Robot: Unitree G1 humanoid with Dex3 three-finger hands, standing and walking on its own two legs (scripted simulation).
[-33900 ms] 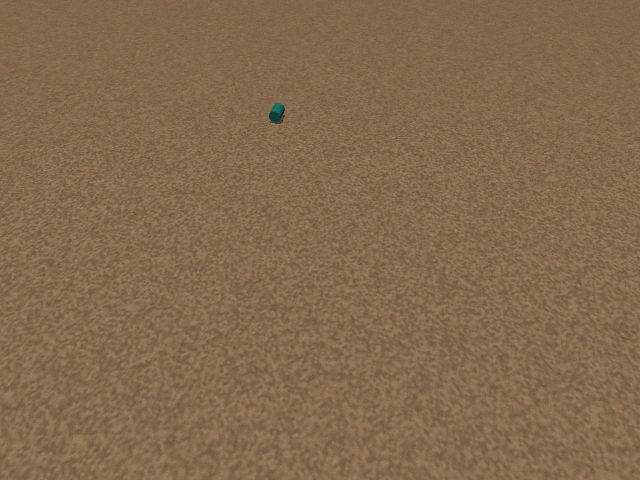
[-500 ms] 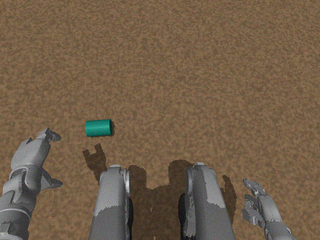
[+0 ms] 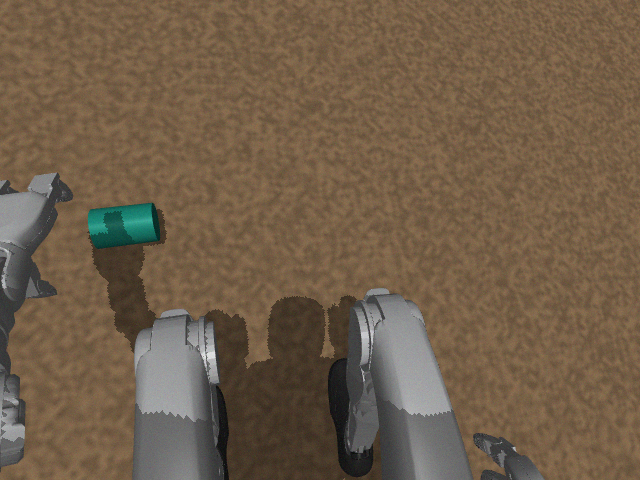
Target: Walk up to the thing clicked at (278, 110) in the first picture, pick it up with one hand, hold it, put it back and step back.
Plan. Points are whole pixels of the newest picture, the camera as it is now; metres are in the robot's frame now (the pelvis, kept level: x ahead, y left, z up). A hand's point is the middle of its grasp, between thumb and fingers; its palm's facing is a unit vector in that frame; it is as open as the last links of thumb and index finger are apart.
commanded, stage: rise first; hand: left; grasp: from above
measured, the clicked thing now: (126, 225) +0.51 +0.28 -0.35
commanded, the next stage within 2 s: none
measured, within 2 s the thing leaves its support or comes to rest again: neither
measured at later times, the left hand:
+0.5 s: hand (57, 228) +0.46 +0.32 -0.19, palm faces -0.45 -0.06 -0.89, open 13.6 cm
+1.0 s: hand (65, 223) +0.47 +0.32 -0.22, palm faces -0.44 -0.07 -0.90, open 14.0 cm
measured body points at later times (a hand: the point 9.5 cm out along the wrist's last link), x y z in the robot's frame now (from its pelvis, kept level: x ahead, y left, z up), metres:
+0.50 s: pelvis +0.01 +0.00 -0.04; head +0.25 +0.06 +0.34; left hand +0.48 +0.32 -0.14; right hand +0.07 -0.28 -0.15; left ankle +0.08 +0.12 -0.35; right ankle +0.11 -0.13 -0.35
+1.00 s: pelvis +0.01 +0.00 -0.05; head +0.26 +0.07 +0.32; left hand +0.49 +0.32 -0.16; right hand +0.06 -0.29 -0.15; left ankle +0.08 +0.12 -0.35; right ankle +0.11 -0.13 -0.35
